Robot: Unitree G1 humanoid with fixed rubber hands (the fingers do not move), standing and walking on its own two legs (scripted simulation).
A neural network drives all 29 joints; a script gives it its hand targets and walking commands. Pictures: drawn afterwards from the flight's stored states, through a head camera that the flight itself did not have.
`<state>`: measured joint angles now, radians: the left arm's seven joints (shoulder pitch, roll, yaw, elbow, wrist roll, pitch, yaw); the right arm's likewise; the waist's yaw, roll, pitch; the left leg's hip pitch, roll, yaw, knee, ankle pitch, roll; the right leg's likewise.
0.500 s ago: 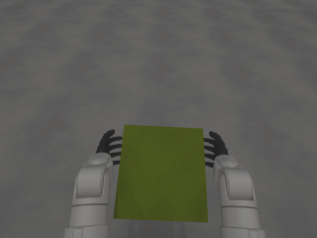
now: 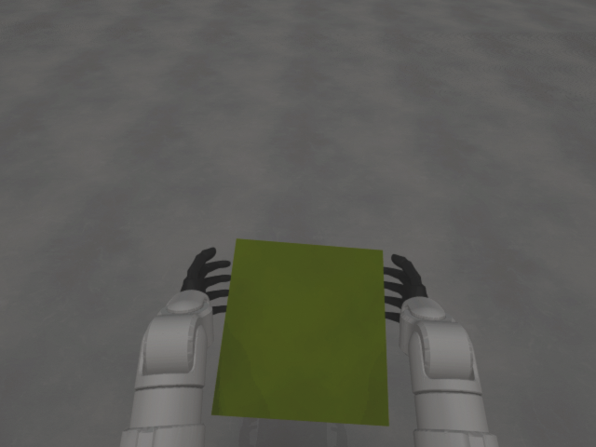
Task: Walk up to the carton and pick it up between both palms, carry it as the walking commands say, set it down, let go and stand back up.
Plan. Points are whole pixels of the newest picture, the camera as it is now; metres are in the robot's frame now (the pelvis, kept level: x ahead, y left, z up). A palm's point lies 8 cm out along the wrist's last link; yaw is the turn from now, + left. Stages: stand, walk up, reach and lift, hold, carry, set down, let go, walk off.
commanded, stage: carry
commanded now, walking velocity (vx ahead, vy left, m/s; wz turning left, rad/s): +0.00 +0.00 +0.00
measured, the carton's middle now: (299, 334) +0.30 +0.00 -0.05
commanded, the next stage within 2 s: hold in 0.12 s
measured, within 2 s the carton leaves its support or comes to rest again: neither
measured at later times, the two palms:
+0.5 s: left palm (180, 337) +0.24 +0.15 +0.06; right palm (415, 345) +0.23 -0.14 +0.05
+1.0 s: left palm (199, 331) +0.23 +0.12 +0.09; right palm (442, 339) +0.23 -0.16 +0.08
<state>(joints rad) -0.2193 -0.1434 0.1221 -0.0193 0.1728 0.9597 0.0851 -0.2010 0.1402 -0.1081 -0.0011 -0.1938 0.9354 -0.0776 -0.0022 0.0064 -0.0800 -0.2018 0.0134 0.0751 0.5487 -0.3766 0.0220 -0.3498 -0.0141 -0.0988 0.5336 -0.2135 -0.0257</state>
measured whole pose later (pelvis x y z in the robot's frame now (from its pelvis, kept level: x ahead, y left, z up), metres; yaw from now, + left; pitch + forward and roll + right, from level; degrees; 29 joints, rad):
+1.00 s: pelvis -0.08 -0.02 +0.00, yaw +1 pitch -13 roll +0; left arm -0.56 -0.18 0.43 0.63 0.39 0.64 0.01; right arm -0.49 0.19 -0.39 0.46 -0.40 0.71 -0.04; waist 0.00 0.05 0.03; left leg -0.04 -0.03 -0.08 0.53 -0.28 0.02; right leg -0.15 0.03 0.00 0.46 -0.12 -0.02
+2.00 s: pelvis -0.04 +0.01 -0.03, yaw +1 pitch +22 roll +1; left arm -0.39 -0.19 0.32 0.59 0.25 0.13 0.09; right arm -0.32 0.16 -0.33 0.46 -0.26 0.17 -0.03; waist -0.04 0.06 -0.07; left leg -0.77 -0.08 -0.06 0.75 -0.35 0.02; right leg -0.90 0.01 0.05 0.70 -0.18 0.00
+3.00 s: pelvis -0.10 +0.00 -0.20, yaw +2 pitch +37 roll +3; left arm -0.82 -0.16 0.45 0.64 0.22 0.21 0.16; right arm -0.80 0.06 -0.41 0.62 -0.24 0.25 -0.10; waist -0.03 0.04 -0.10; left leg -1.62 -0.12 0.00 1.59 -0.61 0.01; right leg -1.77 0.04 0.07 1.50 -0.37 0.02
